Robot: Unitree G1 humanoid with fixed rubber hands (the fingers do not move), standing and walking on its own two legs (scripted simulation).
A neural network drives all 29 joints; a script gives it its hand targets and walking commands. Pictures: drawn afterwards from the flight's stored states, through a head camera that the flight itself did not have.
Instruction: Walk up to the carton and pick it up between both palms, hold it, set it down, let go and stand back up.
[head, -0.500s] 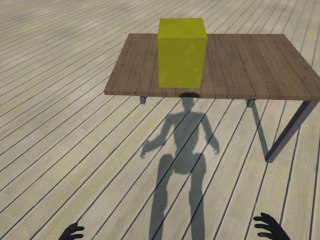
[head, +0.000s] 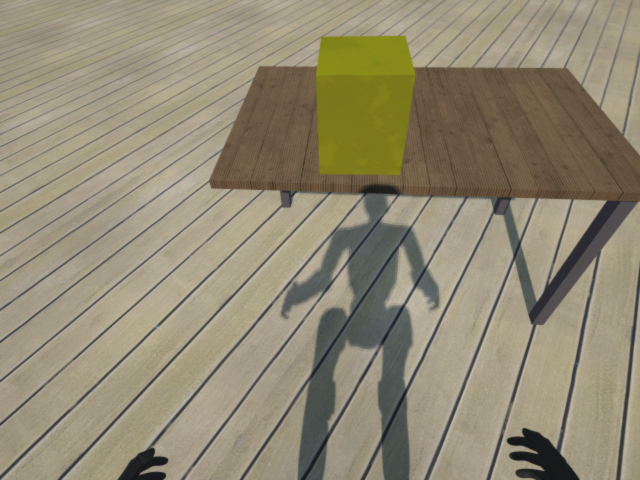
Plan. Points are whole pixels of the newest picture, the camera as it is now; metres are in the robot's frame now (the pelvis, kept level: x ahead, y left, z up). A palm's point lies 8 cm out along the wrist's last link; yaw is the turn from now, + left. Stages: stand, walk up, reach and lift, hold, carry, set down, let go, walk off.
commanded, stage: stand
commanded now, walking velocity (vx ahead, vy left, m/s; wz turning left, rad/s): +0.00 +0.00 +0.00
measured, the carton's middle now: (361, 106) +0.92 -0.09 +0.00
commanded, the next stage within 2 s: none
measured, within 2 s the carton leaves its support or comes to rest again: neither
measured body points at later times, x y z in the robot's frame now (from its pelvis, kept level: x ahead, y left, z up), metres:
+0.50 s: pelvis +0.00 +0.00 +0.00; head +0.01 +0.00 +0.45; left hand +0.13 +0.29 -0.10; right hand +0.14 -0.27 -0.09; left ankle +0.03 +0.11 -0.72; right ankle +0.03 -0.12 -0.72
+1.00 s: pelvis -0.01 +0.00 +0.01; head +0.01 +0.00 +0.45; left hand +0.12 +0.29 -0.10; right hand +0.13 -0.27 -0.10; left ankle +0.03 +0.11 -0.72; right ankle +0.03 -0.12 -0.72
